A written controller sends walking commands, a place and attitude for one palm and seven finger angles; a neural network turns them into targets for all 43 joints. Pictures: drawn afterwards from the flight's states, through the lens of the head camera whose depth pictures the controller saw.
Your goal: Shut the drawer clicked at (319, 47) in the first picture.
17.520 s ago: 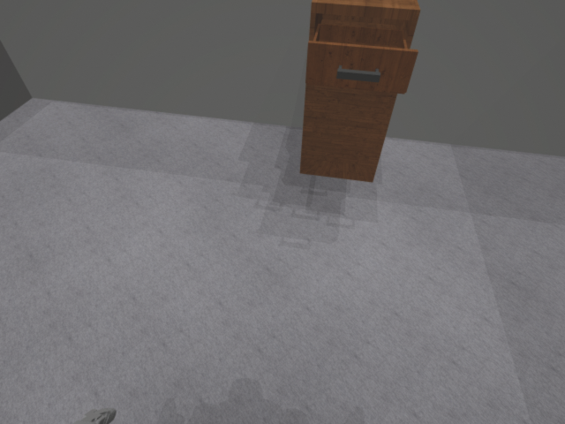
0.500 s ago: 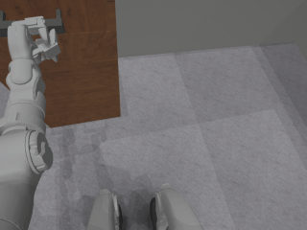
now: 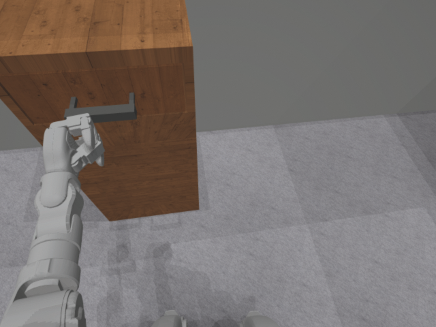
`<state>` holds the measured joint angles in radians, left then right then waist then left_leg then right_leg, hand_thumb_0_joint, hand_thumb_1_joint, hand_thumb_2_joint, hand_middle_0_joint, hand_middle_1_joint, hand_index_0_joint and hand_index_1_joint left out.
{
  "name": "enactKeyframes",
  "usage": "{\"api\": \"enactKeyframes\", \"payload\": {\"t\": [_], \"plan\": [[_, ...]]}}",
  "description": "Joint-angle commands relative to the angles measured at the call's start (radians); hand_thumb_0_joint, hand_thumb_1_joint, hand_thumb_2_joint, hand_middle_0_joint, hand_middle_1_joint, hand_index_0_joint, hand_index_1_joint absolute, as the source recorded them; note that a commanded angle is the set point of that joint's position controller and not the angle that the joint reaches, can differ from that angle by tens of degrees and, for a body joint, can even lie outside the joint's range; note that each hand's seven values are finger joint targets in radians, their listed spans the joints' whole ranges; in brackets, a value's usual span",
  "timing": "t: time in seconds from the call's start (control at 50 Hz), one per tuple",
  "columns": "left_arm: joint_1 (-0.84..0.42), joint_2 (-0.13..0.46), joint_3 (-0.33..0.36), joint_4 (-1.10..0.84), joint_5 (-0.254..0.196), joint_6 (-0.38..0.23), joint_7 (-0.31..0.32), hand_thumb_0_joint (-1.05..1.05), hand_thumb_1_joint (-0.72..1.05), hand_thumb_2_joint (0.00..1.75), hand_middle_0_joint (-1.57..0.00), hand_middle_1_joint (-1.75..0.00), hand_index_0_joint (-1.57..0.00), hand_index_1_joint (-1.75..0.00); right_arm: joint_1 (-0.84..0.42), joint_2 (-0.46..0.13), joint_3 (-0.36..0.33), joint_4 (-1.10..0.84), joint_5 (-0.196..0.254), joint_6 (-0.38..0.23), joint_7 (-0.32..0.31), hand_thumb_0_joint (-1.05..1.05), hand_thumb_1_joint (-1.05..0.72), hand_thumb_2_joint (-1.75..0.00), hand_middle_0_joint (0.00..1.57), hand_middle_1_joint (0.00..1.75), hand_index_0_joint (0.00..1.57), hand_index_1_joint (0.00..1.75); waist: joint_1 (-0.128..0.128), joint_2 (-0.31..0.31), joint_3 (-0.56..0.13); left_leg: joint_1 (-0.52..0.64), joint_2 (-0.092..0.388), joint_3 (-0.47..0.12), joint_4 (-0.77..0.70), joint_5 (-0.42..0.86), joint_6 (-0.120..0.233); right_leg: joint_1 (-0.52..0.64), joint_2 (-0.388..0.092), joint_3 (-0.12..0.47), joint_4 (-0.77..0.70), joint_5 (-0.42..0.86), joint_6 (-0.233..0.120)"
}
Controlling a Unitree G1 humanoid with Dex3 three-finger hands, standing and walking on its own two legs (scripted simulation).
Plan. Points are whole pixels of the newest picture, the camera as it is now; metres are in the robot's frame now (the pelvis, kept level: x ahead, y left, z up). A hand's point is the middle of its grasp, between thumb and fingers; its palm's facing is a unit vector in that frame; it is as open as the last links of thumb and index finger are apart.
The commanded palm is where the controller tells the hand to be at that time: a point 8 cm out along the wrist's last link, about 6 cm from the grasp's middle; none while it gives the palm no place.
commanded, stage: draw the hand back to the body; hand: left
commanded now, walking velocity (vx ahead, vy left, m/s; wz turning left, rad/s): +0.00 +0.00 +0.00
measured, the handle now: (102, 106) +0.56 +0.24 +0.03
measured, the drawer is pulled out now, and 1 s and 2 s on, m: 0.00 0.00 0.00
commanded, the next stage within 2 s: step back with the hand held close in 1.12 s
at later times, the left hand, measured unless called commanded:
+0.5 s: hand (37, 208) +0.27 +0.22 +0.15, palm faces +0.29 -0.92 -0.25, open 3.3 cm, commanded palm +0.23 +0.26 +0.16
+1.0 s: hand out of the picture +0.16 +0.23 +0.23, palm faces +0.45 -0.80 -0.40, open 3.2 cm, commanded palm +0.12 +0.27 +0.23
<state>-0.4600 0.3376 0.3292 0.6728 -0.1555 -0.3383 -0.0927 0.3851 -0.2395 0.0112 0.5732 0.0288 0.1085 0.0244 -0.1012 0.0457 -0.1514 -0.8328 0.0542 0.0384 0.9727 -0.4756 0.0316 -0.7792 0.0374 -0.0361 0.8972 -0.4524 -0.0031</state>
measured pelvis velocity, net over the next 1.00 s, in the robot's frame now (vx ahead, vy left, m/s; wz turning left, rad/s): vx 0.00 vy -0.02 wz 0.05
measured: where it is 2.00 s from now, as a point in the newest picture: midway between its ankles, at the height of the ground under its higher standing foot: outside the picture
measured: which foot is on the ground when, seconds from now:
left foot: down 0.00-1.00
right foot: down 0.00-1.00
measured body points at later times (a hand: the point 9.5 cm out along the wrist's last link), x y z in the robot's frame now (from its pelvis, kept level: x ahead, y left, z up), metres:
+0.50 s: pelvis +0.00 -0.01 +0.05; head -0.01 -0.02 +0.50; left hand +0.25 +0.27 +0.16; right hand +0.20 -0.22 -0.03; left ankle -0.01 +0.09 -0.68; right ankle -0.02 -0.12 -0.68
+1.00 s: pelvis +0.00 -0.02 +0.06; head -0.03 -0.05 +0.51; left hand +0.13 +0.27 +0.25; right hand +0.20 -0.23 -0.02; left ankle -0.01 +0.09 -0.68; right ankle -0.02 -0.12 -0.68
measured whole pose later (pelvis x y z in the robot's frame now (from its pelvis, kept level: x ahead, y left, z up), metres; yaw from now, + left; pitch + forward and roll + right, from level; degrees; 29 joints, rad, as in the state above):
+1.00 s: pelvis +0.00 -0.02 +0.06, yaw +3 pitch -4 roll -1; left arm 0.56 0.34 0.30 -0.48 -0.09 -0.12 0.10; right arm 0.21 -0.23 0.01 0.60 0.02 -0.10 -0.07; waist 0.06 0.09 -0.02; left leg -0.12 0.02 0.02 0.46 -0.27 0.00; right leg -0.07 0.02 -0.05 0.42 -0.28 -0.02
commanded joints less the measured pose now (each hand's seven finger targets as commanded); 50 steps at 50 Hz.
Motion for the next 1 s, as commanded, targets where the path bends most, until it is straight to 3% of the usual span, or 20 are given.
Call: {"api": "enactKeyframes", "payload": {"t": [0.0, 0.04, 0.06, 0.1, 0.18, 0.22, 0.24, 0.28, 0.34, 0.36, 0.46, 0.54, 0.6, 0.68, 0.76, 0.78, 0.84, 0.92, 0.94, 0.98], "plan": [[-0.208, 0.159, -0.010, -0.281, -0.062, 0.013, -0.011, 0.00, 0.90, 0.90, -1.40, -1.60, -1.40, -1.60, 0.041, -0.169, -0.062, -0.103, 0.020, -0.049, -0.028, 0.00, -0.90, -0.90, 0.20, 0.30, 0.20, 0.30, -0.001, -0.006, -0.297, 0.319, -0.028, -0.035, -0.143, 0.508, 0.005, 0.273, 0.016, -0.006, -0.127, 0.529, -0.006], [-0.181, 0.128, -0.039, -0.378, -0.068, 0.002, -0.011, 0.00, 0.90, 0.90, -1.40, -1.60, -1.40, -1.60, 0.015, -0.159, -0.063, -0.109, 0.020, -0.067, -0.032, 0.00, -0.90, -0.90, 0.20, 0.30, 0.20, 0.30, 0.008, 0.040, -0.309, 0.388, -0.027, -0.041, -0.160, 0.533, 0.003, 0.277, 0.014, -0.008, -0.139, 0.512, -0.009], [-0.167, 0.120, -0.063, -0.445, -0.066, -0.008, -0.014, 0.00, 0.90, 0.90, -1.40, -1.60, -1.40, -1.60, 0.001, -0.155, -0.062, -0.116, 0.024, -0.077, -0.034, 0.00, -0.90, -0.90, 0.20, 0.30, 0.20, 0.30, 0.011, 0.101, -0.307, 0.436, -0.025, -0.045, -0.161, 0.575, 0.001, 0.266, 0.011, -0.007, -0.142, 0.508, -0.014], [-0.102, 0.090, -0.093, -0.513, -0.070, -0.014, -0.021, 0.00, 0.90, 0.90, -1.40, -1.60, -1.40, -1.60, -0.023, -0.148, -0.059, -0.116, 0.021, -0.095, -0.034, 0.00, -0.90, -0.90, 0.20, 0.30, 0.20, 0.30, 0.020, 0.127, -0.316, 0.511, -0.017, -0.064, -0.174, 0.633, -0.008, 0.258, 0.011, -0.016, -0.149, 0.499, -0.015], [0.006, 0.107, -0.080, -0.550, -0.077, 0.025, -0.031, 0.00, 0.90, 0.90, -1.40, -1.60, -1.40, -1.60, -0.081, -0.154, -0.052, -0.134, 0.027, -0.117, -0.045, 0.00, -0.90, -0.90, 0.20, 0.30, 0.20, 0.30, 0.030, 0.043, -0.248, 0.486, -0.023, -0.070, -0.222, 0.522, -0.006, 0.303, 0.004, -0.023, -0.179, 0.449, -0.014], [0.050, 0.121, -0.054, -0.565, -0.088, 0.062, -0.030, 0.00, 0.90, 0.90, -1.40, -1.60, -1.40, -1.60, -0.124, -0.154, -0.045, -0.152, 0.030, -0.126, -0.054, 0.00, -0.90, -0.90, 0.20, 0.30, 0.20, 0.30, 0.052, 0.020, -0.204, 0.457, -0.031, -0.066, -0.255, 0.431, -0.005, 0.334, 0.000, -0.026, -0.199, 0.407, -0.017], [0.088, 0.215, -0.079, -0.621, 0.029, 0.098, 0.055, 0.00, 0.90, 0.90, -1.40, -1.60, -1.40, -1.60, -0.188, -0.138, -0.052, -0.176, 0.028, -0.103, -0.071, 0.00, -0.90, -0.90, 0.20, 0.30, 0.20, 0.30, 0.093, -0.016, -0.204, 0.501, -0.039, -0.048, -0.312, 0.395, -0.001, 0.397, -0.024, 0.023, -0.263, 0.382, -0.032], [0.150, 0.150, -0.103, -0.681, 0.033, 0.141, 0.114, 0.00, 0.90, 0.90, -1.40, -1.60, -1.40, -1.60, -0.217, -0.123, -0.038, -0.203, 0.027, -0.103, -0.090, 0.00, -0.90, -0.90, 0.20, 0.30, 0.20, 0.30, 0.085, -0.016, -0.140, 0.517, -0.040, -0.049, -0.361, 0.338, -0.003, 0.420, -0.026, 0.019, -0.303, 0.338, -0.030], [0.187, 0.160, -0.102, -0.762, 0.052, 0.183, 0.160, 0.00, 0.90, 0.90, -1.40, -1.60, -1.40, -1.60, -0.258, -0.117, -0.022, -0.202, 0.027, -0.103, -0.104, 0.00, -0.90, -0.90, 0.20, 0.30, 0.20, 0.30, 0.093, 0.022, -0.096, 0.571, -0.035, -0.049, -0.412, 0.330, 0.000, 0.469, -0.033, 0.020, -0.351, 0.329, -0.033], [0.190, 0.173, -0.098, -0.797, 0.055, 0.189, 0.168, 0.00, 0.90, 0.90, -1.40, -1.60, -1.40, -1.60, -0.266, -0.119, -0.018, -0.202, 0.025, -0.108, -0.110, 0.00, -0.90, -0.90, 0.20, 0.30, 0.20, 0.30, 0.096, -0.012, -0.090, 0.583, -0.032, -0.054, -0.430, 0.332, 0.003, 0.492, -0.029, 0.018, -0.368, 0.324, -0.033], [0.341, 0.136, -0.118, -0.910, 0.063, 0.222, 0.189, 0.00, 0.90, 0.90, -1.40, -1.60, -1.40, -1.60, -0.292, -0.111, -0.005, -0.189, 0.016, -0.139, -0.112, 0.00, -0.90, -0.90, 0.20, 0.30, 0.20, 0.30, 0.108, 0.018, -0.037, 0.682, -0.029, -0.055, -0.497, 0.380, 0.000, 0.553, -0.030, 0.017, -0.440, 0.356, -0.031], [0.480, 0.120, -0.103, -0.982, 0.063, 0.234, 0.193, 0.00, 0.90, 0.90, -1.40, -1.60, -1.40, -1.60, -0.304, -0.105, -0.001, -0.180, 0.005, -0.158, -0.105, 0.00, -0.90, -0.90, 0.20, 0.30, 0.20, 0.30, 0.120, -0.013, 0.024, 0.709, -0.030, -0.049, -0.542, 0.398, 0.000, 0.598, -0.032, 0.011, -0.483, 0.380, -0.028], [0.550, 0.141, -0.062, -1.036, 0.061, 0.233, 0.192, 0.00, 0.90, 0.90, -1.40, -1.60, -1.40, -1.60, -0.314, -0.103, -0.002, -0.172, -0.001, -0.166, -0.102, 0.00, -0.90, -0.90, 0.20, 0.30, 0.20, 0.30, 0.129, -0.041, 0.049, 0.712, -0.035, -0.041, -0.565, 0.395, 0.003, 0.632, -0.034, 0.013, -0.511, 0.383, -0.026], [0.631, 0.151, -0.029, -1.162, 0.060, 0.217, 0.193, 0.00, 0.90, 0.90, -1.40, -1.60, -1.40, -1.60, -0.329, -0.092, -0.007, -0.169, -0.007, -0.188, -0.098, 0.00, -0.90, -0.90, 0.20, 0.30, 0.20, 0.30, 0.136, 0.016, 0.059, 0.733, -0.036, -0.033, -0.577, 0.396, 0.001, 0.655, -0.039, 0.019, -0.532, 0.381, -0.025], [0.759, 0.189, 0.030, -1.265, 0.062, 0.201, 0.201, 0.00, 0.90, 0.90, -1.40, -1.60, -1.40, -1.60, -0.331, -0.089, -0.011, -0.159, -0.014, -0.222, -0.091, 0.00, -0.90, -0.90, 0.20, 0.30, 0.20, 0.30, 0.152, 0.022, 0.049, 0.744, -0.043, -0.027, -0.570, 0.436, 0.003, 0.676, -0.039, 0.021, -0.545, 0.425, -0.024], [0.795, 0.162, 0.016, -1.287, 0.059, 0.199, 0.201, 0.00, 0.90, 0.90, -1.40, -1.60, -1.40, -1.60, -0.330, -0.082, -0.012, -0.160, -0.012, -0.228, -0.090, 0.00, -0.90, -0.90, 0.20, 0.30, 0.20, 0.30, 0.147, 0.029, 0.064, 0.741, -0.040, -0.025, -0.570, 0.429, 0.001, 0.673, -0.042, 0.018, -0.540, 0.418, -0.023], [0.866, 0.170, 0.042, -1.339, 0.061, 0.186, 0.205, 0.00, 0.90, 0.90, -1.40, -1.60, -1.40, -1.60, -0.326, -0.085, -0.016, -0.156, -0.013, -0.250, -0.087, 0.00, -0.90, -0.90, 0.20, 0.30, 0.20, 0.30, 0.154, 0.026, 0.083, 0.732, -0.040, -0.029, -0.574, 0.414, -0.001, 0.663, -0.040, 0.014, -0.547, 0.399, -0.021], [0.961, 0.171, 0.078, -1.355, 0.058, 0.172, 0.207, 0.00, 0.90, 0.90, -1.40, -1.60, -1.40, -1.60, -0.328, -0.078, -0.026, -0.155, -0.010, -0.268, -0.093, 0.00, -0.90, -0.90, 0.20, 0.30, 0.20, 0.30, 0.159, -0.034, 0.132, 0.722, -0.035, -0.025, -0.570, 0.369, 0.003, 0.634, -0.037, 0.019, -0.565, 0.350, -0.017], [0.965, 0.155, 0.070, -1.320, 0.062, 0.171, 0.205, 0.00, 0.90, 0.90, -1.40, -1.60, -1.40, -1.60, -0.323, -0.080, -0.028, -0.144, -0.011, -0.270, -0.094, 0.00, -0.90, -0.90, 0.20, 0.30, 0.20, 0.30, 0.155, -0.062, 0.145, 0.720, -0.037, -0.018, -0.565, 0.369, 0.007, 0.623, -0.037, 0.021, -0.571, 0.353, -0.013], [0.941, 0.124, 0.039, -1.276, 0.060, 0.176, 0.202, 0.00, 0.90, 0.90, -1.40, -1.60, -1.40, -1.60, -0.317, -0.084, -0.029, -0.138, -0.008, -0.267, -0.097, 0.00, -0.90, -0.90, 0.20, 0.30, 0.20, 0.30, 0.141, -0.049, 0.200, 0.710, -0.036, -0.018, -0.567, 0.330, 0.006, 0.591, -0.040, 0.027, -0.588, 0.303, -0.011]]}}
